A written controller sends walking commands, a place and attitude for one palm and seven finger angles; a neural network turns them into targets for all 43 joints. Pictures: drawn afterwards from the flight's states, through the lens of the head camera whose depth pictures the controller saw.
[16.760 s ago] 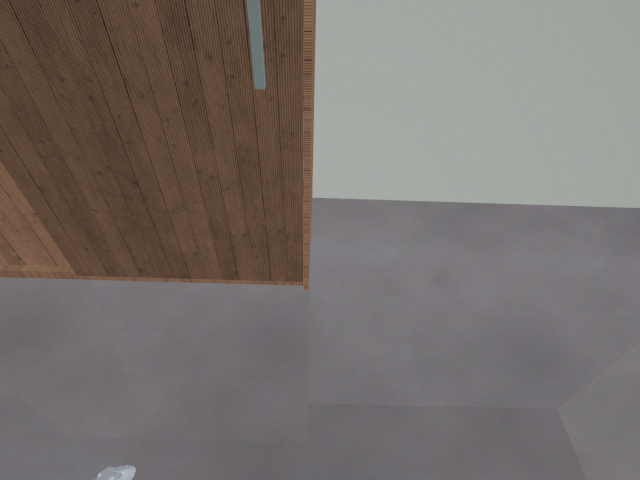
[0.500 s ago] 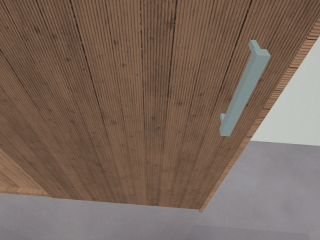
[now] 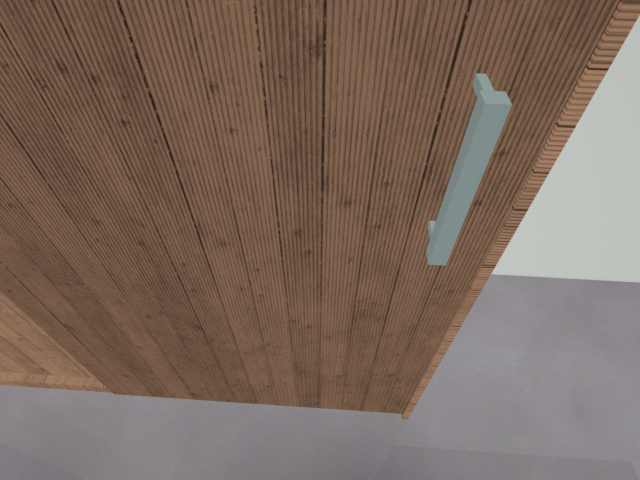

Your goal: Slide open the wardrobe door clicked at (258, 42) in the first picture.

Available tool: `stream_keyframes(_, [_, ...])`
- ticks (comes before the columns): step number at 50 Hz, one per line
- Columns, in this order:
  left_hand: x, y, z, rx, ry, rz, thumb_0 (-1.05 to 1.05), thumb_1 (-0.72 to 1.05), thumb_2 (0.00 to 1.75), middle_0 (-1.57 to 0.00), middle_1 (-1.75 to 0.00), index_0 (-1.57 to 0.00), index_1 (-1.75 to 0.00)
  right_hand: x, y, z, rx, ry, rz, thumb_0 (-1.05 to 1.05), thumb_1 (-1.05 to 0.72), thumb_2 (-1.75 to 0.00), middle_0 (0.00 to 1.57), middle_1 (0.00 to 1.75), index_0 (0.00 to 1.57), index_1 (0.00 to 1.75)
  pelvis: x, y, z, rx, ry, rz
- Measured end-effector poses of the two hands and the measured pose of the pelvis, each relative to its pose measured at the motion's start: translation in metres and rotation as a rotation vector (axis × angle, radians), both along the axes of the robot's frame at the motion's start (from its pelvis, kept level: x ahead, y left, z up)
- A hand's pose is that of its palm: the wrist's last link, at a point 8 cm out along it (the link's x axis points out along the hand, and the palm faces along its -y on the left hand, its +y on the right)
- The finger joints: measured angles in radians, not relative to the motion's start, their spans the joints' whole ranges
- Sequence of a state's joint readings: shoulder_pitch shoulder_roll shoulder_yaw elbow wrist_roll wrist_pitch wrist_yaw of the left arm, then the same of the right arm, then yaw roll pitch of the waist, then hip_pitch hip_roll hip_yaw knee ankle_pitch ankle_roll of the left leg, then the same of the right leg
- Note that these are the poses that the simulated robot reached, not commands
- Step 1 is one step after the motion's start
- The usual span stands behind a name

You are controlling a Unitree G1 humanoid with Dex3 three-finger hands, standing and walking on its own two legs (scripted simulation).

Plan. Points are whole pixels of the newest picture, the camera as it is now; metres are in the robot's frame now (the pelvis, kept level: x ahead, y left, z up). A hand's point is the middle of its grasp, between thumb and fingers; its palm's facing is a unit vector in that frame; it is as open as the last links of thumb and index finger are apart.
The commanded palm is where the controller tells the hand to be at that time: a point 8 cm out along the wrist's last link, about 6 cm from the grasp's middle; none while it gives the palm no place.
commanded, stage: come to a stop and stand still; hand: right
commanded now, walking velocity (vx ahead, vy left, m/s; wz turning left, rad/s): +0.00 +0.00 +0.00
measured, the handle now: (456, 181) +0.40 -0.13 +0.19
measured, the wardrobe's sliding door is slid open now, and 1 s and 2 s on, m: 0.00 0.00 0.00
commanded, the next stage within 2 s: look again from close up in 0.54 s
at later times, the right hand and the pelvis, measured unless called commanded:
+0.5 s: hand out of the picture -0.04 -0.19 -0.18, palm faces +0.02 +0.98 -0.18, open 7.4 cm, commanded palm none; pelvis -0.02 -0.01 +0.00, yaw +0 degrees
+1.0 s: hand out of the picture -0.06 -0.19 -0.17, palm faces +0.03 +0.98 -0.18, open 7.4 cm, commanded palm none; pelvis -0.04 -0.02 +0.00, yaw +0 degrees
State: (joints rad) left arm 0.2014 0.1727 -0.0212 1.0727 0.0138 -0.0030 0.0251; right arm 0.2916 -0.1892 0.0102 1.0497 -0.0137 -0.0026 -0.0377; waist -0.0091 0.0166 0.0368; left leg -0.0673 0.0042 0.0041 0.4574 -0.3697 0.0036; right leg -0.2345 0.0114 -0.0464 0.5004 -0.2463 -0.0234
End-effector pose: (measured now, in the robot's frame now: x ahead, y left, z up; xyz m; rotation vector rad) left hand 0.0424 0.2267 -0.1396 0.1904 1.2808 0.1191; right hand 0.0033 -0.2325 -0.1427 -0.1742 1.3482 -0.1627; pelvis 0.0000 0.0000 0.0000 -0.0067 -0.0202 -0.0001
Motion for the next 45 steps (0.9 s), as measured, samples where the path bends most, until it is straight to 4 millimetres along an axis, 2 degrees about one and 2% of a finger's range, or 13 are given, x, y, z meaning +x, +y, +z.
stream_keyframes(16, [-0.035,-0.005,0.004,0.015,0.053,0.014,0.01,0.91,0.90,-0.20,-0.30,-0.20,-0.30,-0.035,0.000,-0.003,0.037,0.058,-0.010,0.00,-0.90,-0.90,0.20,0.30,0.20,0.30,-0.016,-0.010,0.003,0.005,-0.012,0.000])
stream_keyframes(27, [-0.050,-0.014,0.003,0.005,0.064,0.021,0.01,0.91,0.90,-0.20,-0.30,-0.20,-0.30,-0.049,-0.003,-0.002,0.039,0.065,-0.018,0.00,-0.90,-0.90,0.20,0.30,0.20,0.30,-0.026,-0.015,0.004,0.006,-0.014,-0.004])
stream_keyframes(45, [-0.066,-0.017,0.003,0.001,0.072,0.029,0.01,0.91,0.90,-0.20,-0.30,-0.20,-0.30,-0.065,-0.005,-0.002,0.042,0.070,-0.027,0.00,-0.90,-0.90,0.20,0.30,0.20,0.30,-0.037,-0.017,0.005,0.008,-0.013,-0.008])
